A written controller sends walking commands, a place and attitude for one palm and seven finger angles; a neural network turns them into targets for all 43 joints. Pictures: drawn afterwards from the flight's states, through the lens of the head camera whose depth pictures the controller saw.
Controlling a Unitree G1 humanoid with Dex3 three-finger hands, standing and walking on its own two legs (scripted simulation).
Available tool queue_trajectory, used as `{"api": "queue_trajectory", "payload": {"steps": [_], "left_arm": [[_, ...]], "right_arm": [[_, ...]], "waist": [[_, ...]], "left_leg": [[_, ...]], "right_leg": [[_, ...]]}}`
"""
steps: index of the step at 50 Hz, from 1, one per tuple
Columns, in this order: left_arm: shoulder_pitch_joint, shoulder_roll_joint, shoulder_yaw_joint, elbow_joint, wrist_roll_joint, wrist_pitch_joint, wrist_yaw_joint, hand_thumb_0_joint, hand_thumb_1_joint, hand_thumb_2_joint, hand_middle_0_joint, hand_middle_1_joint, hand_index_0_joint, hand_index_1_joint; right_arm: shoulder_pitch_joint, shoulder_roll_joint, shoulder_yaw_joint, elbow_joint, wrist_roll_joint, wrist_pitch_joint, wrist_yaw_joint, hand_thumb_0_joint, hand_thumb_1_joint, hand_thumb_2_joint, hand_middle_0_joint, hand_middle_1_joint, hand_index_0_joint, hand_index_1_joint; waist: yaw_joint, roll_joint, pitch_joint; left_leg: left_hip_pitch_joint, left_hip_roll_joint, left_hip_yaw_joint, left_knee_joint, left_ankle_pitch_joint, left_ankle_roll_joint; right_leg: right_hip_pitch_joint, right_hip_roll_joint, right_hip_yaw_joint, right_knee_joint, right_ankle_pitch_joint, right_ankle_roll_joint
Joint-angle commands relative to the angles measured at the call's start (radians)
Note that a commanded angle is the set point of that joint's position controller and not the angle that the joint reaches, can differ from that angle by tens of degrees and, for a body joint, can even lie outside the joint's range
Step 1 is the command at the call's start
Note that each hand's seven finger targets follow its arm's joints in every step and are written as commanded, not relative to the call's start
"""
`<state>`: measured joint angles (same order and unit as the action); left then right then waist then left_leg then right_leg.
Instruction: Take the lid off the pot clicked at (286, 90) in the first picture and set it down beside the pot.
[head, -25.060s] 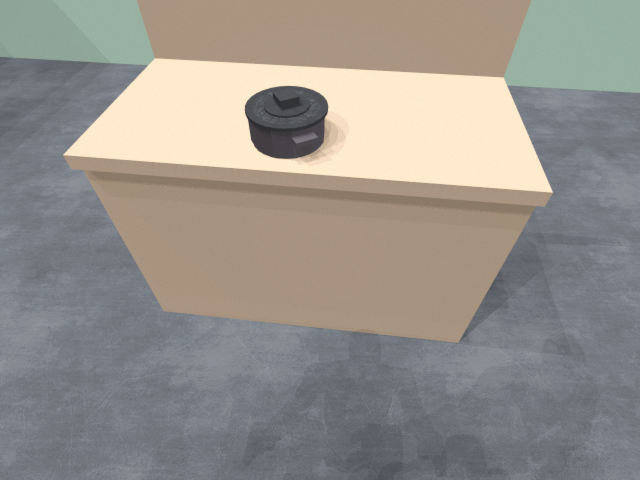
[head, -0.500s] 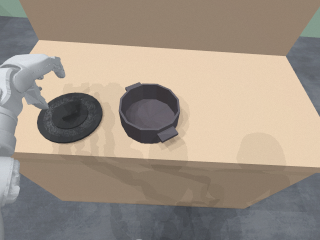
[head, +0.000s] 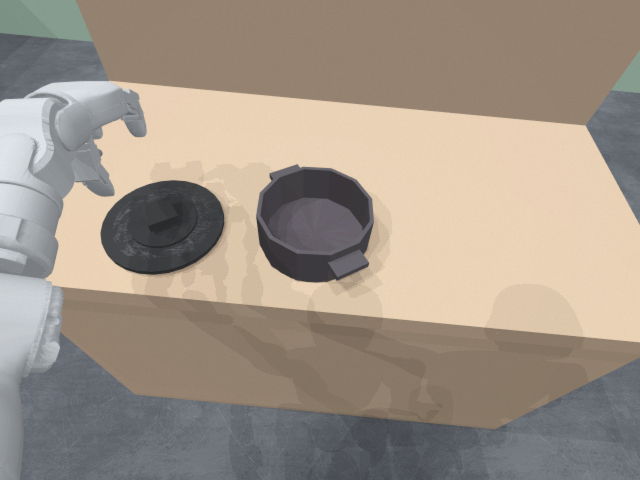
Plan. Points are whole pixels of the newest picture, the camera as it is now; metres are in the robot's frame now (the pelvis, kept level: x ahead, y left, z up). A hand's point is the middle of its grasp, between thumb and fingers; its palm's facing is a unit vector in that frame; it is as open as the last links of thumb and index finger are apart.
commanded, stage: draw the hand back to the body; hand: left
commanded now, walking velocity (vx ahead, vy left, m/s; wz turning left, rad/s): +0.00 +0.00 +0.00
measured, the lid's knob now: (160, 214) +0.49 +0.26 +0.00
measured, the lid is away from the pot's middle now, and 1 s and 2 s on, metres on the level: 0.24 0.24 0.24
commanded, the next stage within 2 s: none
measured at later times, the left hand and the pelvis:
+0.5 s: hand (100, 179) +0.42 +0.27 +0.14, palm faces -0.29 -0.04 -0.96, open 11.0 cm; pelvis +0.00 -0.01 +0.01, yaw +0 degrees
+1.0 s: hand (151, 178) +0.38 +0.19 +0.18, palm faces +0.41 -0.87 -0.28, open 9.9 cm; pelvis +0.03 -0.08 +0.01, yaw -2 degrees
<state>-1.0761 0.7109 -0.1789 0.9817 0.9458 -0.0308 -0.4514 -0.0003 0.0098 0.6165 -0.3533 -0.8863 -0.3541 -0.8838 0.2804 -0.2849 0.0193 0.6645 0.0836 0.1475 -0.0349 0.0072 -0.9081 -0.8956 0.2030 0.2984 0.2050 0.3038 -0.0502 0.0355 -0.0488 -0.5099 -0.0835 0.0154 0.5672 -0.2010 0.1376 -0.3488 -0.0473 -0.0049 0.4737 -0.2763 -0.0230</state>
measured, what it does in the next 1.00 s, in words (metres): shifts its weight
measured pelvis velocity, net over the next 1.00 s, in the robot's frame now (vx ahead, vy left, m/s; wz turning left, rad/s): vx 0.03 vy -0.08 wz -0.03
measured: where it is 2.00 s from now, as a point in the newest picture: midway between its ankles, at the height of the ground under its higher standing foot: outside the picture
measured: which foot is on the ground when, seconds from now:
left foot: down 0.00-1.00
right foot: down 0.00-1.00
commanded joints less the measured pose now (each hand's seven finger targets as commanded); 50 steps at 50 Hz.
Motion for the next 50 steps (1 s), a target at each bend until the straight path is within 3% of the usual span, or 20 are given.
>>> {"api": "queue_trajectory", "payload": {"steps": [1,3,8,12,16,22,24,25,27,29,31,32,35,36,37,38,42,47,48,50], "left_arm": [[-0.538,0.297,0.147,-0.283,0.007,-0.047,0.048,0.0,0.004,0.613,-0.336,-0.884,-0.336,-0.884],[-0.467,0.351,0.213,-0.297,-0.003,-0.07,0.056,0.0,0.004,0.613,-0.336,-0.884,-0.336,-0.884],[-0.311,0.252,0.168,-0.271,-0.018,-0.056,0.053,0.0,0.004,0.613,-0.336,-0.884,-0.336,-0.884],[-0.277,0.259,0.186,-0.445,-0.028,-0.052,0.055,0.0,0.004,0.613,-0.336,-0.884,-0.336,-0.884],[-0.191,0.361,0.279,-0.44,-0.05,-0.042,0.059,0.0,0.004,0.613,-0.336,-0.884,-0.336,-0.884],[-0.125,0.281,0.232,-0.603,-0.064,-0.031,0.063,0.0,0.004,0.613,-0.336,-0.884,-0.336,-0.884],[-0.007,0.316,0.277,-0.568,-0.072,-0.023,0.061,0.0,0.004,0.613,-0.336,-0.884,-0.336,-0.884],[-0.06,-0.034,0.364,-0.674,-0.694,-0.101,0.227,0.0,0.004,0.613,-0.336,-0.884,-0.336,-0.884],[0.095,-0.117,0.273,-0.681,-0.77,-0.124,0.347,0.0,0.004,0.613,-0.336,-0.884,-0.336,-0.884],[0.108,-0.084,0.336,-0.653,-0.893,-0.114,0.418,0.0,0.004,0.613,-0.336,-0.884,-0.336,-0.884],[0.058,0.069,0.483,-0.674,-0.923,-0.113,0.478,0.0,0.027,0.62,-0.333,-0.869,-0.333,-0.869],[0.025,0.162,0.559,-0.723,-0.928,-0.126,0.504,0.0,0.049,0.627,-0.329,-0.855,-0.329,-0.855],[0.071,0.092,0.555,-0.913,-0.947,-0.162,0.538,0.0,0.116,0.649,-0.319,-0.811,-0.319,-0.811],[0.153,0.059,0.554,-0.939,-0.961,-0.161,0.544,0.0,0.139,0.656,-0.316,-0.796,-0.316,-0.796],[0.214,0.073,0.583,-0.998,-0.965,-0.168,0.548,0.0,0.161,0.663,-0.312,-0.782,-0.312,-0.782],[0.354,-0.002,0.561,-0.943,-0.977,-0.155,0.547,0.0,0.183,0.671,-0.309,-0.767,-0.309,-0.767],[0.509,-0.091,0.517,-0.815,-1.008,-0.108,0.538,0.0,0.273,0.699,-0.295,-0.709,-0.295,-0.709],[0.455,0.065,0.628,-1.063,-1.013,-0.12,0.554,0.0,0.385,0.735,-0.278,-0.636,-0.278,-0.636],[0.434,0.065,0.628,-1.148,-1.009,-0.13,0.558,0.0,0.407,0.742,-0.275,-0.621,-0.275,-0.621],[0.53,0.018,0.616,-1.111,-1.017,-0.115,0.565,0.0,0.452,0.757,-0.268,-0.592,-0.268,-0.592]], "right_arm": [[0.036,-0.178,-0.069,-0.101,-0.014,-0.036,-0.029,0.0,-0.9,-0.9,0.2,0.3,0.2,0.3],[0.03,-0.172,-0.067,-0.111,-0.021,-0.035,-0.03,0.0,-0.9,-0.9,0.2,0.3,0.2,0.3],[-0.001,-0.165,-0.072,-0.126,-0.011,-0.01,-0.004,0.0,-0.9,-0.9,0.2,0.3,0.2,0.3],[-0.033,-0.158,-0.077,-0.163,-0.013,-0.002,0.009,0.0,-0.9,-0.9,0.2,0.3,0.2,0.3],[-0.052,-0.16,-0.066,-0.171,-0.005,0.01,0.003,0.0,-0.9,-0.9,0.2,0.3,0.2,0.3],[-0.1,-0.147,-0.068,-0.203,-0.006,0.004,0.016,0.0,-0.9,-0.9,0.2,0.3,0.2,0.3],[-0.112,-0.141,-0.056,-0.203,-0.003,0.009,0.02,0.0,-0.9,-0.9,0.2,0.3,0.2,0.3],[0.011,-0.056,-0.039,-0.251,0.001,-0.061,0.0,0.0,-0.9,-0.9,0.2,0.3,0.2,0.3],[-0.088,-0.082,-0.014,-0.235,-0.004,-0.108,-0.021,0.0,-0.9,-0.9,0.2,0.3,0.2,0.3],[-0.099,-0.114,-0.012,-0.206,-0.013,-0.13,-0.039,0.0,-0.9,-0.9,0.2,0.3,0.2,0.3],[-0.091,-0.129,-0.01,-0.169,-0.023,-0.144,-0.046,0.0,-0.9,-0.9,0.2,0.3,0.2,0.3],[-0.094,-0.138,-0.005,-0.152,-0.031,-0.151,-0.051,0.0,-0.9,-0.9,0.2,0.3,0.2,0.3],[-0.133,-0.101,0.002,-0.17,-0.042,-0.2,-0.049,0.0,-0.9,-0.9,0.2,0.3,0.2,0.3],[-0.137,-0.095,-0.001,-0.171,-0.045,-0.214,-0.044,0.0,-0.9,-0.9,0.2,0.3,0.2,0.3],[-0.133,-0.102,-0.008,-0.174,-0.05,-0.224,-0.038,0.0,-0.9,-0.9,0.2,0.3,0.2,0.3],[-0.136,-0.093,-0.01,-0.167,-0.052,-0.227,-0.032,0.0,-0.9,-0.9,0.2,0.3,0.2,0.3],[-0.127,-0.11,-0.027,-0.15,-0.041,-0.211,-0.024,0.0,-0.9,-0.9,0.2,0.3,0.2,0.3],[-0.158,-0.122,-0.031,-0.157,-0.035,-0.215,-0.034,0.0,-0.9,-0.9,0.2,0.3,0.2,0.3],[-0.168,-0.116,-0.03,-0.164,-0.035,-0.224,-0.032,0.0,-0.9,-0.9,0.2,0.3,0.2,0.3],[-0.167,-0.108,-0.031,-0.151,-0.037,-0.233,-0.032,0.0,-0.9,-0.9,0.2,0.3,0.2,0.3]], "waist": [[-0.019,0.104,-0.437],[-0.004,0.102,-0.451],[-0.001,0.081,-0.342],[0.003,0.116,-0.392],[0.013,0.038,-0.382],[0.02,0.126,-0.374],[0.03,0.071,-0.361],[-0.019,0.031,-0.29],[0.001,0.013,-0.203],[0.006,-0.059,-0.18],[0.018,-0.052,-0.178],[0.027,-0.004,-0.182],[0.043,0.251,-0.256],[0.048,0.275,-0.253],[0.054,0.276,-0.28],[0.055,0.231,-0.24],[0.033,-0.028,-0.087],[0.051,0.042,-0.221],[0.057,0.111,-0.28],[0.058,0.087,-0.255]], "left_leg": [[0.592,0.085,-0.203,-0.082,0.16,-0.113],[0.581,0.081,-0.193,-0.074,0.23,-0.108],[0.528,0.094,-0.183,-0.089,0.239,-0.108],[0.588,0.096,-0.195,-0.086,0.324,-0.114],[0.526,0.082,-0.166,-0.108,0.234,-0.081],[0.596,0.096,-0.19,-0.119,0.285,-0.102],[0.548,0.083,-0.167,-0.107,0.307,-0.087],[0.703,0.167,-0.202,-0.141,0.147,-0.129],[0.724,0.217,-0.293,-0.236,-0.069,-0.143],[0.616,0.194,-0.23,-0.252,-0.131,-0.12],[0.555,0.167,-0.17,-0.236,-0.086,-0.111],[0.537,0.158,-0.154,-0.23,-0.055,-0.114],[0.637,0.16,-0.163,-0.225,0.099,-0.157],[0.654,0.164,-0.164,-0.216,0.16,-0.164],[0.655,0.164,-0.152,-0.193,0.248,-0.162],[0.635,0.162,-0.129,-0.175,0.298,-0.152],[0.458,0.142,-0.065,-0.174,0.153,-0.115],[0.553,0.122,-0.04,-0.142,0.279,-0.102],[0.601,0.113,-0.034,-0.134,0.34,-0.101],[0.609,0.111,-0.024,-0.115,0.385,-0.097]], "right_leg": [[-0.2,0.1,-0.042,-0.053,0.047,-0.031],[-0.153,0.098,-0.043,-0.06,0.082,-0.035],[-0.168,0.096,-0.049,-0.064,0.068,-0.031],[-0.151,0.095,-0.038,-0.073,0.095,-0.032],[-0.071,0.095,-0.039,-0.086,0.095,-0.029],[-0.095,0.09,-0.04,-0.097,0.089,-0.032],[-0.045,0.093,-0.043,-0.097,0.117,-0.03],[-0.085,0.074,-0.054,-0.108,0.074,-0.045],[-0.115,0.068,-0.023,-0.111,-0.012,-0.036],[-0.035,0.065,-0.004,-0.133,0.028,-0.031],[0.04,0.062,0.003,-0.157,0.064,-0.028],[0.073,0.055,0.002,-0.16,0.081,-0.031],[0.116,0.057,-0.012,-0.141,0.14,-0.04],[0.125,0.061,-0.015,-0.139,0.161,-0.041],[0.159,0.057,-0.014,-0.145,0.205,-0.04],[0.161,0.062,-0.019,-0.14,0.232,-0.038],[0.166,0.065,-0.032,-0.144,0.235,-0.025],[0.223,0.061,-0.021,-0.126,0.336,-0.018],[0.237,0.063,-0.012,-0.123,0.378,-0.017],[0.234,0.062,-0.011,-0.12,0.426,-0.012]]}}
